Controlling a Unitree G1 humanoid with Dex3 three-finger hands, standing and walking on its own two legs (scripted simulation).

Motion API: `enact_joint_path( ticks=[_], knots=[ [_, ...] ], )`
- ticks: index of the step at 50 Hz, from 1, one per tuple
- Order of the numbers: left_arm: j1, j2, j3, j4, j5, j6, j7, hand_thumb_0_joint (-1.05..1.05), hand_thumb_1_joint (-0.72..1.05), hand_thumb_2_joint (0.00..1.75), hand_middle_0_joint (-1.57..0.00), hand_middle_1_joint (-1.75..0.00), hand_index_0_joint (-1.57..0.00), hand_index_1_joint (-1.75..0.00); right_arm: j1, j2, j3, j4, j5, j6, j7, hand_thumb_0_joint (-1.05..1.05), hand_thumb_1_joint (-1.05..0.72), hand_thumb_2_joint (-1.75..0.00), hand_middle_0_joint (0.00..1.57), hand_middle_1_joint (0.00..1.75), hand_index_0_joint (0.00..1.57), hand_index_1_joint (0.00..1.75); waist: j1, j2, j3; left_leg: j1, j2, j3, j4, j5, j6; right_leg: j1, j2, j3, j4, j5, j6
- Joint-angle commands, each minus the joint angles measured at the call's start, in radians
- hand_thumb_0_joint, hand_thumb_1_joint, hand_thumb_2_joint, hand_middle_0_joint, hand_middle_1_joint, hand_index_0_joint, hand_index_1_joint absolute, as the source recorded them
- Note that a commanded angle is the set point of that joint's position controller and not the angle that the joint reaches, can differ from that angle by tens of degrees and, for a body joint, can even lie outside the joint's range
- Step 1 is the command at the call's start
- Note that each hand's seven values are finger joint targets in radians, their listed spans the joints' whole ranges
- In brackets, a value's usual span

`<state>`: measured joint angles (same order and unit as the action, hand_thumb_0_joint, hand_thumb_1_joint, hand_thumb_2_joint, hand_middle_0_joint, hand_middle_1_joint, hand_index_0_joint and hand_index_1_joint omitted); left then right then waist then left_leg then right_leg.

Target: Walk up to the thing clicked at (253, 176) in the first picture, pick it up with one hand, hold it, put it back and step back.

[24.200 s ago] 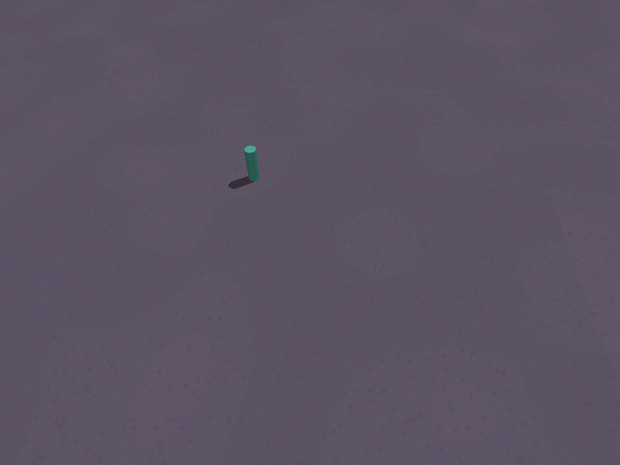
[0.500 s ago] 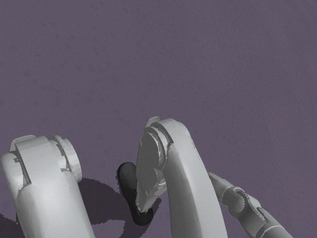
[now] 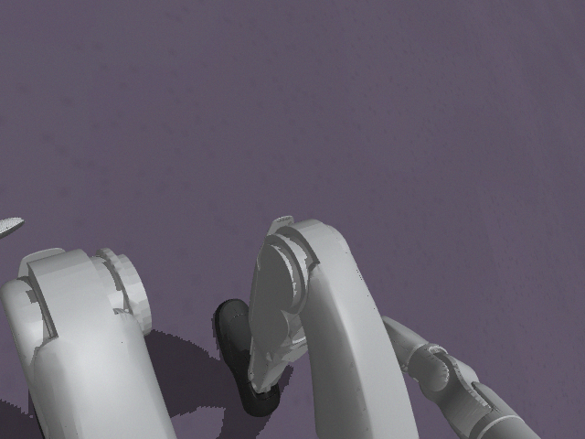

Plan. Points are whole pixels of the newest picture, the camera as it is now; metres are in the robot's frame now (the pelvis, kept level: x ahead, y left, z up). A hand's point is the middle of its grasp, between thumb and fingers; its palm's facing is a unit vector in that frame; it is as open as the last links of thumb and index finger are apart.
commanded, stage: withdraw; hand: left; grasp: from the side
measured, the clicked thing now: out of the picture +0.40 +0.28 -0.19
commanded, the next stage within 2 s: rise in 0.34 s
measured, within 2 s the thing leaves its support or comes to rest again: neither
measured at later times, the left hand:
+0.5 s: hand out of the picture +0.38 +0.35 -0.07, palm faces +0.32 -0.94 -0.07, open 15.8 cm
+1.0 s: hand out of the picture +0.27 +0.35 +0.06, palm faces +0.31 -0.82 -0.47, open 17.2 cm
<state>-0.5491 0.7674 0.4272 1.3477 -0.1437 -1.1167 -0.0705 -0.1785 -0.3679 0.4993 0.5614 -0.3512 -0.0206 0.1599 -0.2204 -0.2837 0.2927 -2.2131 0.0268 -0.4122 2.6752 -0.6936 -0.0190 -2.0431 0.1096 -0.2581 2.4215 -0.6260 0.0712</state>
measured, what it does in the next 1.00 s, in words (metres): rises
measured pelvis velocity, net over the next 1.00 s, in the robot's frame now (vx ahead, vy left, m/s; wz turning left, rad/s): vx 0.01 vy -0.02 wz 0.20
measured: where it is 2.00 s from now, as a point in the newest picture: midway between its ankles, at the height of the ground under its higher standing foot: (182, 415)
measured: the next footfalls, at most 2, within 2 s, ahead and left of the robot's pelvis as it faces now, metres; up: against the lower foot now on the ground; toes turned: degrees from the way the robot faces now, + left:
none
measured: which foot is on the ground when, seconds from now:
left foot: down 0.00-1.00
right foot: down 0.00-1.00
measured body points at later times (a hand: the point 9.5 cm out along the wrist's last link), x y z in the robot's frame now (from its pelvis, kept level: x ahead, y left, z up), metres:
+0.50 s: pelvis +0.00 +0.00 +0.02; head +0.18 +0.17 +0.39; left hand +0.36 +0.40 -0.07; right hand +0.21 -0.23 -0.03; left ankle +0.08 +0.13 -0.25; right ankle +0.14 -0.12 -0.25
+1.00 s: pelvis +0.01 -0.02 +0.15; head +0.20 +0.05 +0.55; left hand +0.25 +0.40 +0.09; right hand +0.22 -0.23 +0.01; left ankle +0.08 +0.13 -0.25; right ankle +0.14 -0.12 -0.25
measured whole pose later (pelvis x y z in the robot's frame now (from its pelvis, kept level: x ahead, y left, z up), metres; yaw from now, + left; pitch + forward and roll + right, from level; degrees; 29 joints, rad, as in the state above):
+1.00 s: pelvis +0.01 -0.02 +0.15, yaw +12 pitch +32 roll -5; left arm -0.18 0.51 0.32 0.51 0.04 -0.10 0.00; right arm 0.08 -0.25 0.01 0.58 0.02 0.15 0.02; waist -0.02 0.00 -0.13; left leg -2.02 0.06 -0.10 2.08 -0.63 -0.01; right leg -1.95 0.02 -0.05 2.04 -0.64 0.02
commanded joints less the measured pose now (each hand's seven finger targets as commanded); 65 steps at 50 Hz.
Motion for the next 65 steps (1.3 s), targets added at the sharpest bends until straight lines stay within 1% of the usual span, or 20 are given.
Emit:
enact_joint_path(
  ticks=[1, 7, 11, 16, 20, 23, 24, 26, 28, 31, 33, 34, 38, 42, 49, 52, 56, 58, 61, 65],
  knots=[
    [-0.195, 0.138, 0.005, -0.126, 0.0, -0.077, 0.002, 0.0, -0.22, 0.36, -0.39, -0.35, -0.39, -0.35, 0.016, -0.361, -0.128, -0.017, 0.001, 0.002, -0.023, 0.0, -0.89, -0.9, 0.2, 0.3, 0.2, 0.3, -0.108, 0.539, -0.526, 0.375, 0.052, 0.114, -0.34, 0.062, -0.011, 0.224, 0.027, -0.119, -0.169, 0.153, -0.08],
    [-0.2, 0.216, 0.061, -0.217, 0.017, -0.07, 0.007, 0.0, -0.22, 0.27, -0.27, -0.22, -0.26, -0.22, 0.02, -0.364, -0.142, -0.017, 0.006, 0.011, -0.028, 0.0, -0.88, -0.9, 0.2, 0.3, 0.2, 0.3, -0.072, 0.617, -0.547, 0.409, 0.058, 0.117, -0.371, 0.059, -0.018, 0.208, 0.02, -0.112, -0.156, 0.143, -0.085],
    [-0.187, 0.247, 0.112, -0.364, 0.011, -0.025, -0.015, 0.0, -0.28, 0.22, -0.24, -0.17, -0.23, -0.17, 0.052, -0.356, -0.178, -0.021, 0.021, 0.024, -0.035, 0.0, -0.89, -0.9, 0.2, 0.3, 0.2, 0.3, -0.042, 0.687, -0.647, 0.469, 0.058, 0.138, -0.394, 0.098, -0.022, 0.221, 0.013, -0.087, -0.158, 0.168, -0.09],
    [-0.146, 0.189, 0.078, -0.471, -0.008, 0.109, -0.083, 0.0, -0.3, 0.17, -0.2, -0.13, -0.2, -0.13, 0.099, -0.338, -0.244, -0.031, 0.078, 0.041, -0.049, 0.0, -0.89, -0.9, 0.2, 0.3, 0.2, 0.3, -0.017, 0.708, -0.691, 0.455, 0.051, 0.166, -0.441, 0.104, -0.016, 0.178, 0.0, -0.055, -0.178, 0.169, -0.098],
    [-0.126, 0.067, -0.003, -0.457, -0.044, 0.22, -0.143, 0.0, -0.33, 0.15, -0.19, -0.13, -0.19, -0.12, 0.152, -0.297, -0.28, -0.001, 0.129, 0.038, -0.054, 0.0, -0.88, -0.9, 0.2, 0.3, 0.2, 0.3, -0.017, 0.579, -0.659, 0.348, 0.04, 0.186, -0.43, 0.044, 0.007, 0.144, -0.002, -0.037, -0.212, 0.127, -0.094],
    [-0.139, 0.052, -0.021, -0.468, -0.052, 0.272, -0.181, 0.0, -0.43, 0.08, -0.08, -0.04, -0.09, -0.03, 0.182, -0.279, -0.306, 0.016, 0.156, 0.035, -0.059, 0.0, -0.81, -0.89, 0.2, 0.3, 0.2, 0.3, -0.005, 0.521, -0.654, 0.312, 0.033, 0.197, -0.431, -0.002, 0.02, 0.122, -0.005, -0.028, -0.232, 0.083, -0.094],
    [-0.086, 0.204, 0.063, -0.451, 0.099, 0.33, -0.121, 0.0, -0.51, 0.06, -0.06, -0.03, -0.05, -0.03, 0.189, -0.235, -0.351, 0.008, 0.188, 0.047, -0.066, 0.0, -0.89, -0.91, 0.2, 0.3, 0.2, 0.3, 0.092, 0.599, -0.746, 0.42, 0.035, 0.222, -0.506, 0.014, 0.017, 0.124, -0.015, -0.004, -0.267, 0.051, -0.101],
    [-0.182, 0.105, -0.004, -0.542, 0.101, 0.375, -0.105, 0.0, -0.52, 0.07, -0.06, -0.03, -0.05, -0.04, 0.2, -0.233, -0.379, -0.007, 0.211, 0.064, -0.066, 0.0, -0.91, -0.91, 0.2, 0.3, 0.2, 0.3, 0.065, 0.653, -0.769, 0.458, 0.049, 0.202, -0.571, -0.033, 0.009, 0.072, -0.02, 0.001, -0.261, 0.026, -0.104],
    [-0.185, 0.224, 0.075, -0.628, 0.128, 0.434, -0.077, 0.0, -0.54, 0.08, -0.07, -0.04, -0.05, -0.05, 0.222, -0.224, -0.409, -0.011, 0.238, 0.081, -0.073, 0.0, -0.92, -0.92, 0.2, 0.3, 0.2, 0.3, 0.114, 0.679, -0.852, 0.494, 0.043, 0.224, -0.598, -0.013, 0.011, 0.089, -0.024, 0.024, -0.279, 0.026, -0.109],
    [-0.194, 0.293, 0.122, -0.669, 0.166, 0.522, -0.051, 0.0, -0.56, 0.09, -0.08, -0.06, -0.07, -0.07, 0.272, -0.203, -0.438, -0.003, 0.263, 0.108, -0.086, 0.0, -0.96, -0.92, 0.2, 0.3, 0.2, 0.3, 0.115, 0.694, -0.901, 0.5, 0.037, 0.26, -0.596, 0.089, 0.014, 0.108, -0.03, 0.059, -0.284, 0.085, -0.118],
    [-0.192, 0.233, 0.086, -0.678, 0.179, 0.577, -0.037, 0.0, -0.51, 0.08, -0.06, -0.06, -0.05, -0.06, 0.282, -0.177, -0.456, -0.007, 0.278, 0.118, -0.094, 0.0, -0.9, -0.9, 0.2, 0.3, 0.2, 0.3, 0.104, 0.658, -0.895, 0.497, 0.033, 0.271, -0.615, 0.088, 0.02, 0.094, -0.034, 0.071, -0.31, 0.076, -0.121],
    [-0.126, 0.266, 0.131, -0.674, 0.184, 0.608, -0.024, 0.0, -0.51, 0.08, -0.06, -0.06, -0.05, -0.06, 0.298, -0.171, -0.468, -0.002, 0.287, 0.125, -0.1, 0.0, -0.9, -0.9, 0.2, 0.3, 0.2, 0.3, 0.146, 0.644, -0.904, 0.502, 0.029, 0.283, -0.632, 0.082, 0.022, 0.113, -0.036, 0.082, -0.332, 0.063, -0.12],
    [0.01, 0.1, 0.049, -0.692, 0.194, 0.728, -0.007, 0.0, -0.49, 0.09, -0.06, -0.07, -0.06, -0.07, 0.316, -0.144, -0.523, -0.018, 0.313, 0.136, -0.112, 0.0, -0.9, -0.9, 0.2, 0.3, 0.2, 0.3, 0.157, 0.559, -0.959, 0.541, 0.023, 0.303, -0.702, 0.064, 0.028, 0.141, -0.046, 0.108, -0.405, 0.038, -0.119],
    [0.1, 0.017, -0.021, -0.816, 0.19, 0.847, 0.027, 0.0, -0.53, 0.07, -0.06, -0.06, -0.06, -0.06, 0.331, -0.134, -0.565, -0.051, 0.349, 0.136, -0.128, 0.0, -0.89, -0.9, 0.2, 0.3, 0.2, 0.3, 0.16, 0.461, -1.001, 0.59, 0.021, 0.308, -0.801, 0.005, 0.038, 0.217, -0.052, 0.136, -0.534, -0.008, -0.111],
    [0.288, 0.036, -0.005, -1.108, 0.17, 1.003, 0.114, 0.0, -0.51, 0.08, -0.06, -0.06, -0.06, -0.06, 0.328, -0.084, -0.579, -0.122, 0.393, 0.13, -0.178, 0.0, -0.9, -0.9, 0.2, 0.3, 0.2, 0.3, 0.205, 0.355, -1.054, 0.697, 0.015, 0.348, -0.975, -0.015, 0.05, 0.523, -0.073, 0.225, -0.781, -0.076, -0.094],
    [0.327, 0.015, -0.008, -1.169, 0.167, 1.046, 0.145, 0.0, -0.5, 0.08, -0.06, -0.06, -0.06, -0.06, 0.332, -0.057, -0.578, -0.126, 0.398, 0.114, -0.206, 0.0, -0.9, -0.9, 0.2, 0.3, 0.2, 0.3, 0.21, 0.367, -1.057, 0.782, 0.01, 0.374, -1.026, 0.07, 0.053, 0.647, -0.08, 0.251, -0.861, 0.001, -0.091],
    [0.448, -0.126, -0.093, -1.083, 0.163, 1.1, 0.175, 0.0, -0.51, 0.08, -0.05, -0.06, -0.05, -0.06, 0.326, -0.03, -0.571, -0.135, 0.4, 0.078, -0.242, 0.0, -0.9, -0.9, 0.2, 0.3, 0.2, 0.3, 0.183, 0.356, -0.935, 0.881, 0.008, 0.387, -1.13, 0.111, 0.053, 0.73, -0.085, 0.259, -0.975, 0.04, -0.087],
    [0.428, -0.122, -0.095, -1.149, 0.16, 1.112, 0.188, 0.0, -0.54, 0.06, -0.05, -0.05, -0.05, -0.06, 0.345, -0.026, -0.573, -0.128, 0.398, 0.061, -0.256, 0.0, -0.9, -0.9, 0.2, 0.3, 0.2, 0.3, 0.189, 0.368, -0.932, 0.956, 0.006, 0.391, -1.182, 0.147, 0.051, 0.786, -0.088, 0.26, -1.029, 0.078, -0.088],
    [0.522, -0.23, -0.177, -1.095, 0.152, 1.152, 0.199, 0.0, -0.54, 0.06, -0.05, -0.05, -0.05, -0.05, 0.352, -0.011, -0.562, -0.132, 0.397, 0.033, -0.268, 0.0, -0.9, -0.9, 0.2, 0.3, 0.2, 0.3, 0.174, 0.352, -0.859, 1.036, 0.005, 0.394, -1.265, 0.182, 0.046, 0.867, -0.096, 0.265, -1.119, 0.112, -0.085],
    [0.598, -0.243, -0.186, -1.122, 0.152, 1.192, 0.22, 0.0, -0.54, 0.06, -0.05, -0.05, -0.05, -0.06, 0.379, -0.007, -0.558, -0.132, 0.397, 0.007, -0.282, 0.0, -0.9, -0.9, 0.2, 0.3, 0.2, 0.3, 0.192, 0.352, -0.843, 1.183, 0.0, 0.397, -1.374, 0.284, 0.041, 1.004, -0.1, 0.247, -1.209, 0.217, -0.087]
  ],
)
